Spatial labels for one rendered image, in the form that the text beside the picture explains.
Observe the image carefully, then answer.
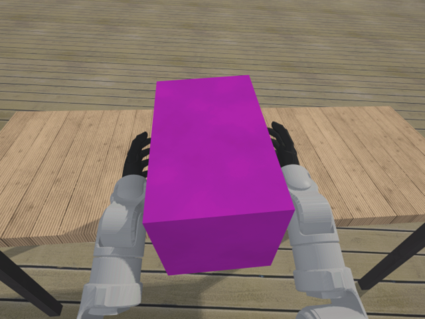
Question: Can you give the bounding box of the right robot hand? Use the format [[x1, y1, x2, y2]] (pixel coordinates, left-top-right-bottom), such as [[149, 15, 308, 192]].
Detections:
[[267, 122, 299, 167]]

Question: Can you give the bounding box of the table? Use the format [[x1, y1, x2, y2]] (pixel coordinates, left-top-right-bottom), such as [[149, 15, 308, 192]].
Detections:
[[0, 106, 425, 317]]

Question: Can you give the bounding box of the left robot hand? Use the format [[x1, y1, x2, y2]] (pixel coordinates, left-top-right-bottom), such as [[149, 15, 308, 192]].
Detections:
[[122, 132, 151, 178]]

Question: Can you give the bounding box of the robot left forearm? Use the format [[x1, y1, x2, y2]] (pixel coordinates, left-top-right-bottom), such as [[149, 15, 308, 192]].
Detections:
[[77, 175, 147, 319]]

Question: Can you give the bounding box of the right robot upper arm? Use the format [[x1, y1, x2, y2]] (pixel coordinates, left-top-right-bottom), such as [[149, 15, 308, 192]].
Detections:
[[296, 302, 366, 319]]

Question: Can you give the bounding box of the robot right forearm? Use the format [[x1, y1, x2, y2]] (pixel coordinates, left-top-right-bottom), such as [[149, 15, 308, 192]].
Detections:
[[281, 164, 369, 319]]

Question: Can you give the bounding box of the carton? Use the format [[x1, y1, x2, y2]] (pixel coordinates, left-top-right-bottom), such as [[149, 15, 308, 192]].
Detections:
[[143, 75, 295, 276]]

